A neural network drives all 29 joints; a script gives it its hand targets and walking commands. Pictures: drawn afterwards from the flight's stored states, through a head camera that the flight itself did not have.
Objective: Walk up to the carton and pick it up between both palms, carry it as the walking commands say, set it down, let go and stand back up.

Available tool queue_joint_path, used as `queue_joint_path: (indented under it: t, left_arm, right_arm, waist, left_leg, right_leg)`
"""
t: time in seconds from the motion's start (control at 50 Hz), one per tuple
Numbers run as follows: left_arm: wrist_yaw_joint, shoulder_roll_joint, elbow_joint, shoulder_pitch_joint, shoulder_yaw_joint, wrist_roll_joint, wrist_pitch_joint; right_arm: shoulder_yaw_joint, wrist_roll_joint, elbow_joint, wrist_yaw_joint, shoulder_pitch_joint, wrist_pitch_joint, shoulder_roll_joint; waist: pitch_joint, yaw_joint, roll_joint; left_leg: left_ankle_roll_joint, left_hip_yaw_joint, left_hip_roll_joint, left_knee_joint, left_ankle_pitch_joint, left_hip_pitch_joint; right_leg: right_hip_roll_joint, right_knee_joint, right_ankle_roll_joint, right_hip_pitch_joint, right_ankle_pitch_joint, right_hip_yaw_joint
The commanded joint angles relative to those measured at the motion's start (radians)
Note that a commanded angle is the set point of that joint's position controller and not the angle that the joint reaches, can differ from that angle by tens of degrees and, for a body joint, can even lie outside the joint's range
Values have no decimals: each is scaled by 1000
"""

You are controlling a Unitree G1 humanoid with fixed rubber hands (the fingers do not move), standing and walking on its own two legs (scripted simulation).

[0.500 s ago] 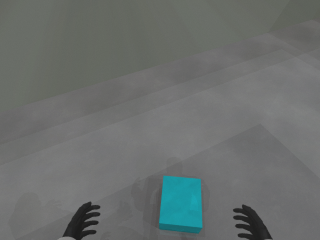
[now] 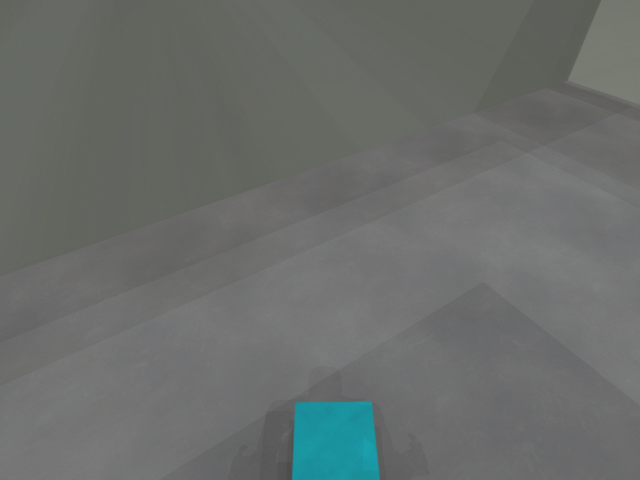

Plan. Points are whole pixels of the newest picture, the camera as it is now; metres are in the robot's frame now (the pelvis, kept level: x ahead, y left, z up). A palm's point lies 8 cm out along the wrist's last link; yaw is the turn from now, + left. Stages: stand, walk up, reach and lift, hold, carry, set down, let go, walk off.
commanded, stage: stand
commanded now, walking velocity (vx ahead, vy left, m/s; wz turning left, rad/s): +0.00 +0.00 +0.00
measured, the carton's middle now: (334, 460) +0.40 -0.02 -0.69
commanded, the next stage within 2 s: none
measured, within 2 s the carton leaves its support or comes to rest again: neither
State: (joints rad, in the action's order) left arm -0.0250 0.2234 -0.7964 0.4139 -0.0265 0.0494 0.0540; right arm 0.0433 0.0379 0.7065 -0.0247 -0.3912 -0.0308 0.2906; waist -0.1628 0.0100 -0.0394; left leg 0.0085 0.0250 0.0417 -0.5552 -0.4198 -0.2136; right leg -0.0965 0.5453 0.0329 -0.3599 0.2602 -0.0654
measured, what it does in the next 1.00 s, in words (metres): stands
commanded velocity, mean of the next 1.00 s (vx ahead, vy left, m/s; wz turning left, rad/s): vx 0.00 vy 0.00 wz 0.00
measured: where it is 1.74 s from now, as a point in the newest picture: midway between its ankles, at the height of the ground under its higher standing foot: outside the picture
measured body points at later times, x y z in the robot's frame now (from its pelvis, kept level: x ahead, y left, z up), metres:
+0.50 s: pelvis +0.03 +0.01 -0.01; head +0.02 +0.02 +0.44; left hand +0.09 +0.25 -0.16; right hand +0.02 -0.23 -0.15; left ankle -0.08 +0.12 -0.73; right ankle +0.01 -0.10 -0.73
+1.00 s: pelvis +0.02 +0.02 -0.01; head +0.02 +0.02 +0.44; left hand +0.00 +0.24 -0.16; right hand -0.04 -0.20 -0.16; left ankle -0.08 +0.12 -0.73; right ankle +0.01 -0.10 -0.73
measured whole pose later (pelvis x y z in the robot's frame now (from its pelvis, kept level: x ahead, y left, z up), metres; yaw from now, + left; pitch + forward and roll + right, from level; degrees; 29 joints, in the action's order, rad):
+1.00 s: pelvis +0.02 +0.02 -0.01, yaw -5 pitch +1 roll +0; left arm 0.05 0.11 -1.08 0.39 0.00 0.02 -0.02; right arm 0.00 0.02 1.05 -0.06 -0.42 0.02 0.15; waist -0.04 0.00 -0.01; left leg -0.03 0.12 0.01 -0.53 -0.46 -0.10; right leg -0.09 0.64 0.01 -0.32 0.33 -0.16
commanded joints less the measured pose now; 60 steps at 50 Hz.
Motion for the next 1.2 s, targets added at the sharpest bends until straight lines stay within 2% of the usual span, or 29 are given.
queue_joint_path:
  t: [0.0, 0.02, 0.04, 0.14, 0.16, 0.18, 0.24, 0.26, 0.28, 0.32, 0.38, 0.4, 0.44, 0.5, 0.52, 0.54, 0.58, 0.6, 0.64, 0.72, 0.82, 0.86, 0.92, 1.0, 1.06, 1.1, 1.14, 1.16, 1.18]
  left_arm:
    - [15, 110, 91, -53, -21, -4, 47]
    - [13, 94, 96, -96, -19, -12, 49]
    - [17, 81, 76, -17, -18, -14, 47]
    - [34, 112, 16, 34, -20, -23, 28]
    - [31, 117, 17, 20, -25, -9, 22]
    - [41, 85, 1, 78, -21, -19, 14]
    - [45, 86, -9, 8, -21, -13, 8]
    - [39, 88, -11, 43, -27, -23, 6]
    - [46, 76, -46, 66, -17, -23, 0]
    - [55, 70, -38, -22, -7, -15, -7]
    - [63, 55, -45, 5, -14, -25, -22]
    - [68, 41, -43, -41, -8, -29, -28]
    - [66, 15, -87, 16, -3, -27, -38]
    - [78, 66, -94, 21, -10, -31, -41]
    - [76, 41, -110, 40, -18, -28, -41]
    - [78, 59, -118, 31, -12, -31, -52]
    - [78, 49, -130, 37, -13, -31, -52]
    - [77, 20, -160, 22, -6, -19, -64]
    - [80, -37, -154, 16, 13, -25, -58]
    - [97, 10, -197, 16, 3, -24, -50]
    - [82, -21, -224, 41, 13, -29, -53]
    - [82, 12, -230, 47, 0, -21, -62]
    - [88, -6, -262, 62, 1, -29, -69]
    - [72, -30, -274, 35, 14, -21, -55]
    - [96, -67, -303, 82, 37, -29, -57]
    - [87, -12, -284, -20, 17, -26, -63]
    - [86, -33, -297, 27, 21, -30, -74]
    - [89, -59, -310, 47, 28, -24, -75]
    - [87, -57, -300, 18, 29, -33, -74]
  right_arm:
    - [22, -2, -79, -10, 8, -43, 90]
    - [20, 0, -81, -15, -18, -43, 106]
    - [19, -5, -49, -13, -23, -42, 113]
    - [1, -25, -14, -28, -73, -40, 104]
    - [0, -22, 28, -33, -106, -33, 94]
    - [-2, -20, 16, -32, -98, -26, 104]
    - [-1, -19, 55, -38, -114, -16, 92]
    - [1, -27, 53, -30, -110, -14, 87]
    - [2, -27, 65, -36, -136, -8, 91]
    - [12, -22, 76, -39, -139, -2, 103]
    - [-17, -17, 127, -44, -172, 9, 40]
    - [-17, -14, 127, -48, -143, 19, 30]
    - [-23, -20, 117, -42, -129, 28, 4]
    - [-22, -25, 151, -47, -149, 17, -7]
    - [-35, -10, 167, -52, -106, 21, -32]
    - [-24, -24, 171, -47, -143, 20, -11]
    - [-46, -20, 178, -56, -113, 31, -52]
    - [-31, -9, 194, -59, -131, 36, -31]
    - [-21, -16, 199, -55, -115, 42, 11]
    - [-24, -8, 246, -48, -131, 43, -42]
    - [-23, -16, 285, -48, -117, 47, -42]
    - [-31, -11, 305, -45, -133, 47, -87]
    - [-27, -18, 315, -45, -116, 35, -61]
    - [-10, -10, 334, -42, -101, 32, -25]
    - [-23, -16, 341, -43, -128, 40, -40]
    - [-27, -18, 345, -47, -153, 37, -64]
    - [-26, -7, 345, -42, -121, 40, -62]
    - [-32, -6, 356, -41, -136, 44, -81]
    - [-33, -16, 357, -36, -148, 42, -87]
  waist:
    - [98, 29, 75]
    - [84, 49, 88]
    - [18, -10, 2]
    - [68, -4, 48]
    - [96, -2, -57]
    - [65, -22, 23]
    - [112, 6, -3]
    - [47, -15, 3]
    - [55, -7, 98]
    - [73, 39, 134]
    - [98, 14, -16]
    - [198, 11, -23]
    - [104, 3, 70]
    - [116, 0, -57]
    - [175, -34, -95]
    - [145, 7, -11]
    - [188, -22, -21]
    - [176, -5, 49]
    - [174, -1, 14]
    - [262, 10, 91]
    - [217, 8, 27]
    - [273, 5, 81]
    - [238, -8, -20]
    - [188, -11, 75]
    - [219, -7, -32]
    - [221, 38, 121]
    - [275, 4, -7]
    - [230, 14, 25]
    - [291, 12, 20]
  left_leg:
    - [-29, -70, 48, 57, 87, -28]
    - [-19, -66, 50, 68, 118, -40]
    - [-14, -50, 43, 78, 88, -16]
    - [-24, -36, 66, 52, 330, -24]
    - [-19, -30, 54, 56, 337, -48]
    - [-26, -37, 73, 74, 332, -27]
    - [-38, -14, 77, 28, 579, -16]
    - [-39, 5, 70, 9, 502, 38]
    - [-32, 0, 64, -2, 437, -2]
    - [-20, 25, 34, -7, 347, 3]
    - [-18, 8, 51, 3, 453, 27]
    - [-29, 18, 65, 28, 565, -38]
    - [-41, 7, 68, 43, 445, 16]
    - [-47, 32, 87, 28, 669, 39]
    - [-49, 7, 95, 55, 695, 49]
    - [-62, 26, 95, 30, 615, 61]
    - [-60, 9, 100, 59, 634, 58]
    - [-58, 33, 86, 53, 546, 87]
    - [-67, 37, 75, 60, 414, 48]
    - [-56, 47, 58, 69, 432, 56]
    - [-49, 30, 34, 78, 277, 49]
    - [-65, 24, 50, 88, 298, 51]
    - [-75, 17, 51, 111, 345, 62]
    - [-76, 13, 57, 110, 301, 117]
    - [-66, 46, 59, 121, 353, 81]
    - [-59, 41, 53, 101, 253, 89]
    - [-87, 19, 78, 121, 352, 67]
    - [-80, 37, 70, 123, 198, 99]
    - [-72, -2, 77, 156, 272, 43]
  right_leg:
    - [132, -131, 14, -64, -147, -211]
    - [137, -102, 21, -37, -207, -210]
    - [141, -77, 23, 14, -196, -211]
    - [119, -3, 28, 32, -386, -175]
    - [112, -1, 39, 36, -329, -163]
    - [118, 14, 33, 23, -287, -158]
    - [107, 49, 42, 3, -360, -113]
    - [106, 55, 24, 20, -367, -115]
    - [100, 59, 28, 45, -413, -123]
    - [117, 59, 46, 28, -559, -157]
    - [92, 77, 50, 16, -405, -119]
    - [96, 104, 55, -6, -419, -119]
    - [86, 97, 33, 26, -297, -116]
    - [103, 116, 27, 21, -331, -98]
    - [99, 110, 45, -29, -274, -112]
    - [97, 96, 26, 3, -293, -89]
    - [101, 83, 31, -14, -290, -120]
    - [92, 58, 31, -21, -308, -132]
    - [93, 56, 27, 8, -304, -122]
    - [98, 57, 43, -56, -391, -136]
    - [111, 21, 40, 9, -365, -184]
    - [87, 14, 44, -44, -307, -176]
    - [90, 10, 36, 3, -229, -167]
    - [96, 4, 21, 16, -216, -134]
    - [110, 7, 25, 39, -309, -149]
    - [90, -9, 23, 3, -284, -151]
    - [84, 7, 16, -19, -206, -142]
    - [89, 8, 13, -21, -174, -144]
    - [73, -5, 13, -29, -154, -135]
